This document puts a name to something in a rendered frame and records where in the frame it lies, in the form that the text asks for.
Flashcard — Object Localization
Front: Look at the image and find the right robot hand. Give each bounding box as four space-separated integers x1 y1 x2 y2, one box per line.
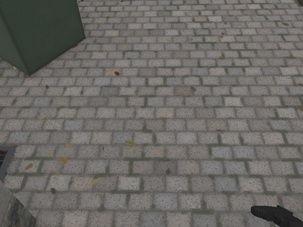
251 205 303 227

